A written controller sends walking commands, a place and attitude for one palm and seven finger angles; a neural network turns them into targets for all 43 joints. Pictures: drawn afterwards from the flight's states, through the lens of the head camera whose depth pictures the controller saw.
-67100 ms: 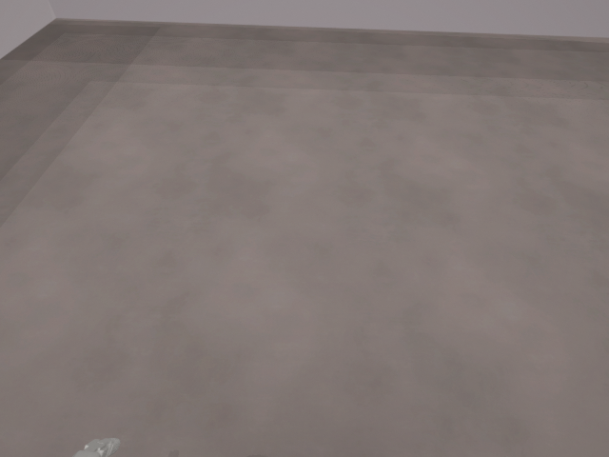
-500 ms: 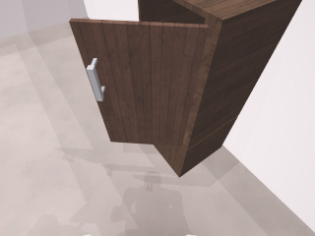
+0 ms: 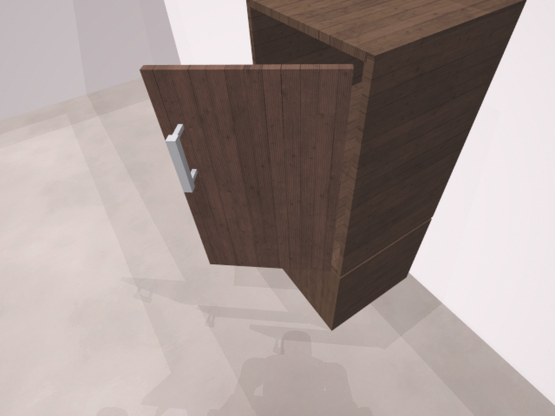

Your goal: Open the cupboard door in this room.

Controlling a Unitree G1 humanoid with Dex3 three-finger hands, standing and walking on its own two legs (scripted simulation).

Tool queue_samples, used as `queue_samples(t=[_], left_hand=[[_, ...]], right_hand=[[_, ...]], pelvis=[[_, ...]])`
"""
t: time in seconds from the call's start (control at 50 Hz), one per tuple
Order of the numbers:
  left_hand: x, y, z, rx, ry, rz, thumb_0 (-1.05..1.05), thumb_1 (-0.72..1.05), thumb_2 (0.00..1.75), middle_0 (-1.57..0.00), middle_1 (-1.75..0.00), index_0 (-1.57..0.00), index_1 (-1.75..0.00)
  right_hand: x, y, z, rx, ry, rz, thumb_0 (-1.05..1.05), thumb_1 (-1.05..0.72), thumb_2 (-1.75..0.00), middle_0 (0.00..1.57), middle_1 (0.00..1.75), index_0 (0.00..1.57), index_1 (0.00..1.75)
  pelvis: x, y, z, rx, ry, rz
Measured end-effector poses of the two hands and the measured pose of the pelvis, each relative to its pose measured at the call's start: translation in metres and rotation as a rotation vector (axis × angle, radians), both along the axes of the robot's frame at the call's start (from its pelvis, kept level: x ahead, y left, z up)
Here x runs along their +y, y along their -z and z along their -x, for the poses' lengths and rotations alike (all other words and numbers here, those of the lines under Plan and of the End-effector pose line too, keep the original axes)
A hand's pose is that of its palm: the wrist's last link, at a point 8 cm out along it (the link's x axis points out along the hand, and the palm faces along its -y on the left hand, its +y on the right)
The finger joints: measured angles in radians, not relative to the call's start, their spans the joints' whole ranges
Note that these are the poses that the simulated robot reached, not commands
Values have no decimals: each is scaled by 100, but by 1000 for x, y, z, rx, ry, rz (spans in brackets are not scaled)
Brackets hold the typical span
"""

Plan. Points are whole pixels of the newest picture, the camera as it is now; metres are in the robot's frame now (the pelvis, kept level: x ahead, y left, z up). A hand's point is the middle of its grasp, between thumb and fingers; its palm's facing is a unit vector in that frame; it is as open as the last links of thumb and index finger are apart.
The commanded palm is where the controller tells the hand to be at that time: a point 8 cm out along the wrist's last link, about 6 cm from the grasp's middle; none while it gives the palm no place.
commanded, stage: come to a stop and stand still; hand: left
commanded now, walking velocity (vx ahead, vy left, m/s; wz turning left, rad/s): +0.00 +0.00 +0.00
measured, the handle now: (184, 159) +0.56 +0.23 +0.06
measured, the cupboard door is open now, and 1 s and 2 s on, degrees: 51 51 51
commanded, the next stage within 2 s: look again from close up in 0.50 s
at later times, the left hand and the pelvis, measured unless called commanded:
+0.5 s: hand out of the picture +0.06 +0.16 -0.16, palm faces +0.03 -0.97 -0.23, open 7.3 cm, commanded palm none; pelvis +0.02 -0.02 +0.00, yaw +1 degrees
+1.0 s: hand out of the picture +0.02 +0.15 -0.17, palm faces +0.06 -0.98 -0.21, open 7.3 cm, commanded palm none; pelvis +0.02 -0.02 +0.00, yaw +1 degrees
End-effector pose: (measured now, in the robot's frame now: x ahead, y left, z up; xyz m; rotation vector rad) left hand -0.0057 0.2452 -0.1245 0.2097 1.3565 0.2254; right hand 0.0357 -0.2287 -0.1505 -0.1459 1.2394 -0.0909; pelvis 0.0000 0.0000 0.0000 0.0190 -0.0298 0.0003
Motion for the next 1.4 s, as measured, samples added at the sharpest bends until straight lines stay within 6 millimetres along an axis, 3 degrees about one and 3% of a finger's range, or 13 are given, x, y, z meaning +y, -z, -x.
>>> queue_samples(t=[0.12,0.26,0.4,0.5,0.72,0.96,1.26,1.3,1.4], left_hand=[[-8,-1,-6,8,-3,6,0,91,90,-20,-30,-20,-30],[-24,2,-31,-23,14,32,0,91,90,-20,-30,-20,-30],[-34,5,-56,-69,29,44,0,92,90,-20,-30,-20,-30],[-38,6,-62,-84,32,48,0,92,90,-20,-30,-20,-30],[-39,8,-46,-45,5,50,0,92,90,-20,-30,-20,-30],[-42,12,-22,10,-25,70,0,92,90,-20,-30,-20,-30],[-40,15,-20,15,-31,72,0,92,90,-20,-30,-20,-30],[-30,-2,-45,-159,-101,51,1,93,90,-20,-30,-20,-30],[-12,-90,-143,-795,-68,4,2,90,88,-20,-33,-20,-32]], right_hand=[[-9,2,25,101,4,6,0,-90,-89,19,30,20,30],[-13,1,49,194,25,7,0,-90,-89,19,30,20,30],[-11,0,54,217,41,0,0,-90,-89,19,30,20,30],[-8,0,49,206,46,-8,0,-90,-89,19,30,20,30],[-7,-1,37,183,39,-9,0,-90,-89,19,30,20,30],[-10,-5,36,193,31,11,0,-90,-89,19,30,20,30],[0,-5,42,216,36,4,0,-90,-89,19,30,20,30],[-2,-7,29,109,43,20,0,-90,-89,20,30,20,30],[-15,-24,-43,-302,18,62,1,-90,-89,20,30,20,30]], pelvis=[[-6,-2,-4,6,-10,1],[-13,-3,-10,9,-16,1],[-19,-4,-14,6,-19,2],[-22,-4,-16,6,-18,5],[-24,-4,-18,9,-18,9],[-22,-5,-19,7,-23,13],[-18,-4,-20,10,-22,19],[-16,-2,-18,10,-14,18],[-8,4,-9,50,-51,11]])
